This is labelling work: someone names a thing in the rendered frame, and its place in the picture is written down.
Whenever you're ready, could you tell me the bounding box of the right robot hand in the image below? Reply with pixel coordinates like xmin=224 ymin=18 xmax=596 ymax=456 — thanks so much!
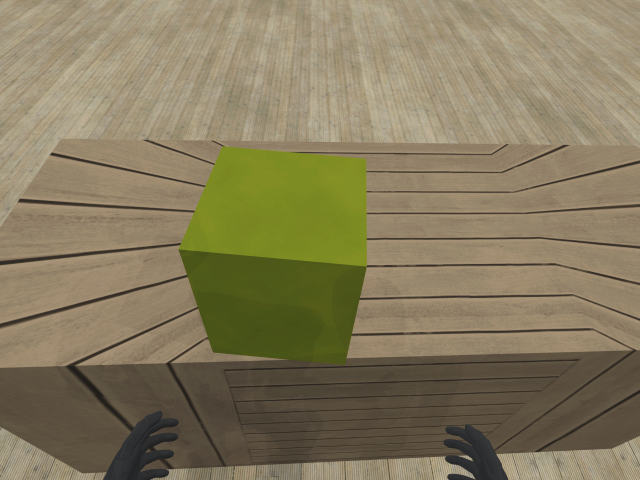
xmin=443 ymin=424 xmax=508 ymax=480

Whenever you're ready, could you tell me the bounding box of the carton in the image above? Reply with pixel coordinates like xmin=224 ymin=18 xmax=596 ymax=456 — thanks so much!
xmin=178 ymin=146 xmax=367 ymax=365

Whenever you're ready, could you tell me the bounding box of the left robot hand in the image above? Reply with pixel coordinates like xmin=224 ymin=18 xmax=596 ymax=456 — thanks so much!
xmin=103 ymin=411 xmax=179 ymax=480

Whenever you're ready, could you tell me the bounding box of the pedestal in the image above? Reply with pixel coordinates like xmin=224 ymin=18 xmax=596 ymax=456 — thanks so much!
xmin=0 ymin=139 xmax=640 ymax=473

